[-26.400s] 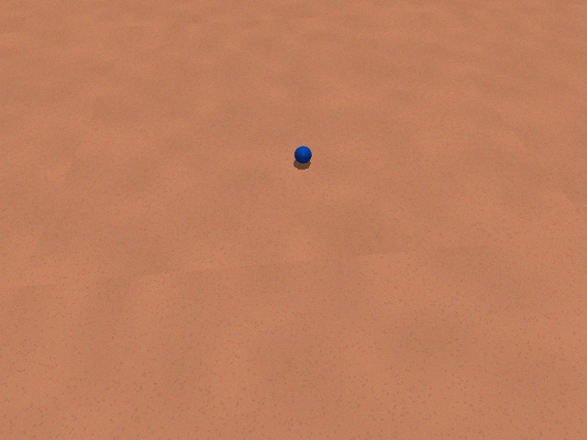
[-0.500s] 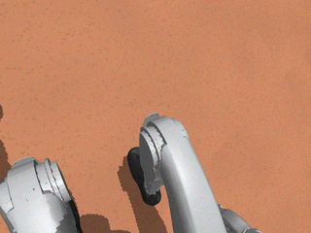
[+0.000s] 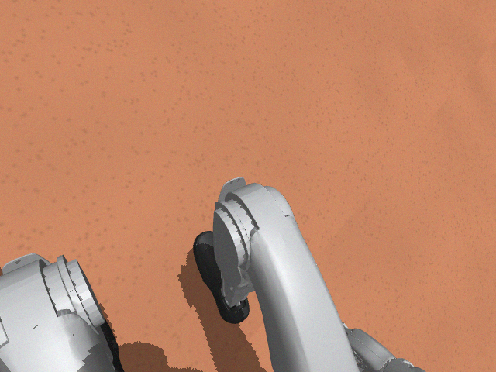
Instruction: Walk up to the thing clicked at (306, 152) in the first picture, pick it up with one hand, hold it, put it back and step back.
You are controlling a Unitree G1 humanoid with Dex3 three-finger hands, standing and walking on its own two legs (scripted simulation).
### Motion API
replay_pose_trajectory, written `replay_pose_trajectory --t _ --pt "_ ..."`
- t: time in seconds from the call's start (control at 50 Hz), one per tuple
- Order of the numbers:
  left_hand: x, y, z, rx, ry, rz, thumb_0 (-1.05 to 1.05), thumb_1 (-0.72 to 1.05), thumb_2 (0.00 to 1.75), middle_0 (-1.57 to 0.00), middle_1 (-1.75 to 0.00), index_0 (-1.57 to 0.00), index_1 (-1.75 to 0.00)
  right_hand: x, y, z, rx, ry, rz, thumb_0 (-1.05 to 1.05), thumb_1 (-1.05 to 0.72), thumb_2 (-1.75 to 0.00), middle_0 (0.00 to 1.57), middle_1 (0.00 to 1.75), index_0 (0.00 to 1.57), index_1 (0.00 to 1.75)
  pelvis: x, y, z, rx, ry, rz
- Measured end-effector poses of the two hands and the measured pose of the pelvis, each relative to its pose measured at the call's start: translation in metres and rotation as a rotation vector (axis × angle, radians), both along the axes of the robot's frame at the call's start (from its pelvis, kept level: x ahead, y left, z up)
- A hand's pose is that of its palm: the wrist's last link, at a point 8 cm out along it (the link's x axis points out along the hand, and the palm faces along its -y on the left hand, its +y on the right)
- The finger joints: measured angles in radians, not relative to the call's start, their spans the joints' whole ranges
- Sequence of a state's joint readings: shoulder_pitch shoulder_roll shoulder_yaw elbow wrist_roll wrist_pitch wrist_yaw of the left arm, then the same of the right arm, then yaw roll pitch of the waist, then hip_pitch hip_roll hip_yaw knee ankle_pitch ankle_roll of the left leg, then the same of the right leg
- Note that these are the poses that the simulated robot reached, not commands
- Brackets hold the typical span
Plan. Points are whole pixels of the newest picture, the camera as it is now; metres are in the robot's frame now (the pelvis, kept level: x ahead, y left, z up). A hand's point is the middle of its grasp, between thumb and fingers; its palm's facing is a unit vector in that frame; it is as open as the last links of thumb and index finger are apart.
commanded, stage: open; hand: left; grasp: from above
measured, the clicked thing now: out of the picture +0.47 +0.29 -0.26
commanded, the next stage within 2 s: withdraw in 0.80 s
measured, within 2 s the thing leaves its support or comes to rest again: neither
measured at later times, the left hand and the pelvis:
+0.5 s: hand out of the picture +0.47 +0.29 -0.23, palm faces -0.43 -0.12 -0.90, open 13.1 cm; pelvis +0.00 +0.00 +0.00, yaw +0 degrees
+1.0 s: hand out of the picture +0.47 +0.29 -0.23, palm faces -0.44 -0.13 -0.89, open 13.9 cm; pelvis +0.00 +0.00 +0.01, yaw +0 degrees
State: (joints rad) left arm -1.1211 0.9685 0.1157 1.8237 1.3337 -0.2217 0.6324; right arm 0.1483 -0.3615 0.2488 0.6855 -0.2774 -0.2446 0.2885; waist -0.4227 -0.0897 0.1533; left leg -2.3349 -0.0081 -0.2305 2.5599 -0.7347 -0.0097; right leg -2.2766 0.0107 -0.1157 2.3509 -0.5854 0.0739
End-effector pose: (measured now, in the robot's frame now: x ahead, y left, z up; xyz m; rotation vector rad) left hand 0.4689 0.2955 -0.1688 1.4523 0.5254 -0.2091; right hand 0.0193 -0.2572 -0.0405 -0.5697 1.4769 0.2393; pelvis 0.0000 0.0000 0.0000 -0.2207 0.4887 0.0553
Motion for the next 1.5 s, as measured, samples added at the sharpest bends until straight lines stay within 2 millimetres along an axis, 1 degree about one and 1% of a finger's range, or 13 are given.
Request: replay_pose_trajectory --t 0.18,0.34,0.54,0.76,0.92,1.04,1.08,1.14,1.22,1.28,1.38,1.44,1.5 --pt "-0.002 -0.002 -0.002 -0.001 0.009 -0.022 -0.02 -0.17 0.75 -0.58 -0.77 -0.49 -0.75 0.000 0.004 0.004 0.006 -0.006 0.013 0.00 -0.91 -0.91 0.20 0.30 0.20 0.30 -0.001 0.001 0.002 -0.006 -0.005 -0.001" --pt "0.001 -0.002 -0.005 0.002 -0.015 -0.017 0.00 -0.31 0.90 -0.40 -0.85 -0.35 -0.87 0.003 0.005 0.007 0.009 -0.010 0.019 0.00 -0.91 -0.91 0.20 0.30 0.20 0.30 -0.001 0.002 0.003 -0.009 -0.002 -0.002" --pt "0.006 -0.002 -0.006 0.007 -0.020 0.012 0.00 -0.45 1.03 -0.23 -0.95 -0.18 -0.99 0.003 0.003 0.011 0.005 -0.002 0.009 0.00 -0.91 -0.91 0.20 0.30 0.20 0.30 0.001 0.002 0.005 -0.012 0.011 -0.003" --pt "0.004 0.000 -0.006 0.000 -0.001 0.019 0.00 -0.53 1.10 -0.12 -1.02 -0.08 -1.06 -0.001 0.004 0.009 0.005 0.006 -0.011 0.00 -0.90 -0.91 0.20 0.30 0.20 0.30 0.000 0.001 0.006 -0.010 0.011 -0.003" --pt "0.000 0.002 -0.006 -0.003 0.006 0.001 0.00 -0.51 1.08 -0.10 -1.05 -0.07 -1.08 -0.003 0.004 0.011 -0.008 0.012 -0.007 0.00 -0.90 -0.90 0.20 0.30 0.20 0.30 -0.002 0.001 0.007 -0.010 0.009 -0.001" --pt "0.005 0.002 0.000 -0.006 -0.036 -0.008 0.00 -0.52 1.05 -0.10 -1.05 -0.08 -1.06 -0.002 0.003 0.015 -0.023 0.001 -0.014 0.00 -0.91 -0.91 0.20 0.30 0.20 0.30 -0.002 0.002 0.008 -0.012 0.013 -0.002" --pt "0.009 0.003 0.008 -0.001 -0.076 -0.011 0.00 -0.53 1.05 -0.10 -1.05 -0.08 -1.06 -0.001 0.002 0.015 -0.021 0.001 -0.021 0.00 -0.91 -0.91 0.20 0.30 0.20 0.30 0.000 0.002 0.009 -0.010 0.021 -0.001" --pt "0.016 0.006 0.028 0.017 -0.137 -0.012 0.00 -0.53 1.04 -0.10 -1.04 -0.08 -1.05 0.003 0.001 0.014 -0.006 -0.007 -0.040 0.00 -0.91 -0.91 0.20 0.30 0.20 0.30 0.003 0.001 0.012 -0.005 0.041 0.002" --pt "0.020 0.014 0.071 0.057 -0.204 0.008 0.00 -0.55 1.04 -0.10 -1.04 -0.08 -1.05 0.017 -0.002 0.008 0.020 -0.046 -0.098 0.00 -0.92 -0.91 0.20 0.30 0.20 0.30 0.008 0.001 0.018 0.006 0.083 0.010" --pt "0.015 0.022 0.106 0.099 -0.193 0.032 0.00 -0.55 1.05 -0.10 -1.04 -0.08 -1.05 0.033 -0.004 0.002 0.050 -0.078 -0.142 0.00 -0.92 -0.91 0.20 0.30 0.20 0.30 0.010 0.001 0.029 0.021 0.114 0.020" --pt "-0.003 0.031 0.157 0.137 -0.074 0.083 0.00 -0.55 1.05 -0.11 -1.04 -0.08 -1.06 0.063 -0.004 -0.001 0.097 -0.144 -0.173 0.00 -0.92 -0.91 0.20 0.30 0.20 0.30 0.006 0.000 0.052 0.062 0.123 0.044" --pt "-0.013 0.028 0.173 0.104 0.012 0.096 0.00 -0.54 1.06 -0.11 -1.04 -0.08 -1.06 0.076 -0.006 0.003 0.101 -0.180 -0.159 0.00 -0.92 -0.91 0.20 0.30 0.20 0.30 0.000 -0.003 0.064 0.083 0.111 0.056" --pt "-0.020 0.019 0.176 0.062 0.081 0.063 0.00 -0.54 1.06 -0.12 -1.04 -0.09 -1.07 0.082 -0.012 0.009 0.072 -0.207 -0.139 0.00 -0.92 -0.91 0.20 0.30 0.20 0.30 -0.007 -0.008 0.072 0.097 0.096 0.064"
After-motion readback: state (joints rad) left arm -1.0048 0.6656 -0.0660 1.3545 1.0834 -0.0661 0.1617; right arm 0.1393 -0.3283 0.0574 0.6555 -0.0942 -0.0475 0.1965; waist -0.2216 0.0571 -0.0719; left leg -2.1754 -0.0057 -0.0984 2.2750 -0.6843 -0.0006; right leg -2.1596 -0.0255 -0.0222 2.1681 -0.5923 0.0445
